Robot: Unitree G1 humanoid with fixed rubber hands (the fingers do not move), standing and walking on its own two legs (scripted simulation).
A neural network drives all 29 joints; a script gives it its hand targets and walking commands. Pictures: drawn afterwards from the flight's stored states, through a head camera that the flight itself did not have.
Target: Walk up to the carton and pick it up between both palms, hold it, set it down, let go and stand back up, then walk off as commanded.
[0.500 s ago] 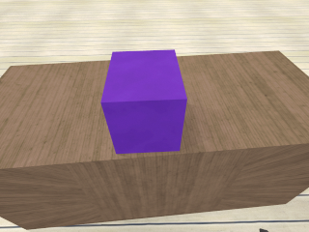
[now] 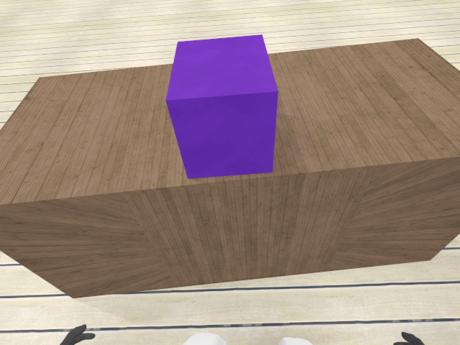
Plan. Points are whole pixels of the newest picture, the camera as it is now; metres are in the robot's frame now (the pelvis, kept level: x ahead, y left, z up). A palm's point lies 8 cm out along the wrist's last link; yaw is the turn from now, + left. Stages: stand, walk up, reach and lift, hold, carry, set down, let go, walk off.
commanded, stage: walk off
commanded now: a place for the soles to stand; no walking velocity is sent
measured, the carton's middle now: (224, 106) +0.65 +0.02 +0.05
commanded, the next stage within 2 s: stand in 1.64 s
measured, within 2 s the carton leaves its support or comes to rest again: neither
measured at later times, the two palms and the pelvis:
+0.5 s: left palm out of the picture -0.04 +0.34 -0.13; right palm out of the picture -0.02 -0.28 -0.08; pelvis -0.11 +0.03 +0.00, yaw +0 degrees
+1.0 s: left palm out of the picture -0.07 +0.32 -0.05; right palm out of the picture -0.05 -0.32 -0.11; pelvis -0.14 -0.01 +0.01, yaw +0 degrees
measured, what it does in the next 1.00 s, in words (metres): walks backwards: left foot, then right foot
